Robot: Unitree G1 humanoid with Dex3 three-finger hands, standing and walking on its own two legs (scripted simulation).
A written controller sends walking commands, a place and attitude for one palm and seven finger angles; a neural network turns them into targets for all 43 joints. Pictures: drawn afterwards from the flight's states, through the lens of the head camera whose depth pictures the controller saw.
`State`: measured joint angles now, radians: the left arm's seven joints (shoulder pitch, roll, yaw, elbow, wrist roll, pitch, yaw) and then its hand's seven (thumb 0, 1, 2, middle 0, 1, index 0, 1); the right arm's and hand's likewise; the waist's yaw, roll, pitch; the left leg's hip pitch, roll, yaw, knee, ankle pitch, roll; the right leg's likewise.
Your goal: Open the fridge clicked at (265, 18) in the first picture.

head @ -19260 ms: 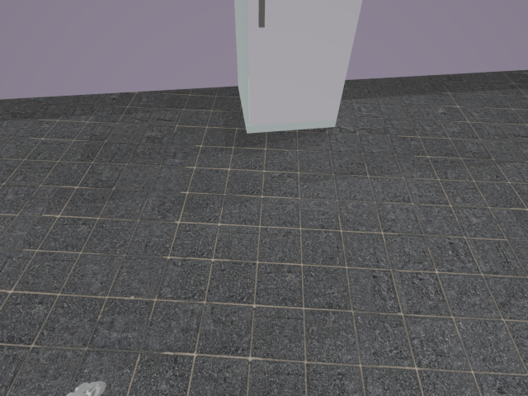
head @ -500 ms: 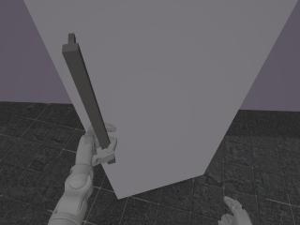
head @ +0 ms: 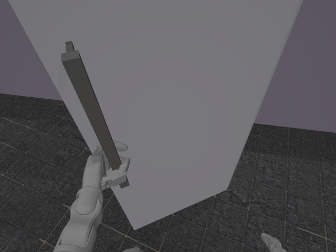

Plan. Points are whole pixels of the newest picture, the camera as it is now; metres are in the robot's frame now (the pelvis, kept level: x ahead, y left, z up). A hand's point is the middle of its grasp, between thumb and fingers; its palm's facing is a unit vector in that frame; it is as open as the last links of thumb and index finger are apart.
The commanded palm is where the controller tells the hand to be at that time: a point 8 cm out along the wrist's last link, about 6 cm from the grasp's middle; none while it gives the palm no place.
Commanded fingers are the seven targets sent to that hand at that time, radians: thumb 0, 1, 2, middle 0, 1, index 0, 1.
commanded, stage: walk backward, drawing the door open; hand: left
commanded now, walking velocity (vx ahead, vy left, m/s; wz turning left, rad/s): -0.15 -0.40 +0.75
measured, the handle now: (104, 133) +0.35 +0.14 +0.13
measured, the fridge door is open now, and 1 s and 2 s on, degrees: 34 74 91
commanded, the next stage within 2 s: stop walking and hold the door back in 0.90 s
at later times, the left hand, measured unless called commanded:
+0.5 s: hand (171, 228) +0.17 +0.00 +0.04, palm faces +0.37 -0.92 -0.16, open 6.4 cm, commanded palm +0.12 +0.03 +0.04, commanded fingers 0.00 0.90 0.90 -0.45 -1.40 -0.45 -1.40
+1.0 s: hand out of the picture +0.09 -0.16 +0.04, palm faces +0.82 -0.52 -0.24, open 6.4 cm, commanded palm +0.04 -0.15 +0.03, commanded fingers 0.00 0.90 0.90 -0.45 -1.40 -0.45 -1.40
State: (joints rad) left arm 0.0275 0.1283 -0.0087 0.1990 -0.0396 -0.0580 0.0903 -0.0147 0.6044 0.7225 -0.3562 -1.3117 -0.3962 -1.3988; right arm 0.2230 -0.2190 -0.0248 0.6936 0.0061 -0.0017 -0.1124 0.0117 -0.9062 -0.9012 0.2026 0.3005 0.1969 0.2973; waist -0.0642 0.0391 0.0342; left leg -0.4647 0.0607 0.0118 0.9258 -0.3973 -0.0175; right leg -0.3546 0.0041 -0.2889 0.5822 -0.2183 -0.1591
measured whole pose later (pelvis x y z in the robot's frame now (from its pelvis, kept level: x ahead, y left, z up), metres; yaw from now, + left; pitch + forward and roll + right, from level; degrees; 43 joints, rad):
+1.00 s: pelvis +0.05 -0.46 -0.01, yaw +53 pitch -2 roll +2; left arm 0.21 0.16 0.06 -0.05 -0.01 -0.09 0.05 -0.02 0.59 0.78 -0.40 -1.33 -0.34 -1.40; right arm 0.16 -0.21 -0.04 0.67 -0.01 -0.11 -0.12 0.01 -0.91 -0.90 0.20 0.30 0.20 0.30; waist -0.04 0.03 0.13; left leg -0.45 0.04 0.09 1.07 -0.56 -0.03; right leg -0.43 -0.09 -0.12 0.74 -0.28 -0.03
